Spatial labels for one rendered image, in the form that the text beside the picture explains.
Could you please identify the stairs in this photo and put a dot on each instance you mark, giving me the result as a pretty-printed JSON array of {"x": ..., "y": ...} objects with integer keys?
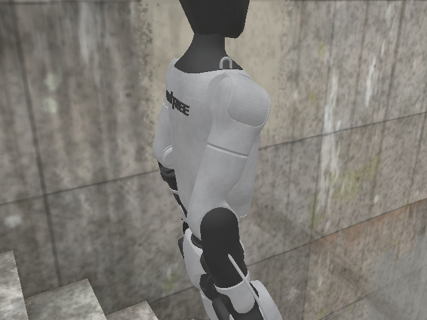
[{"x": 75, "y": 301}]

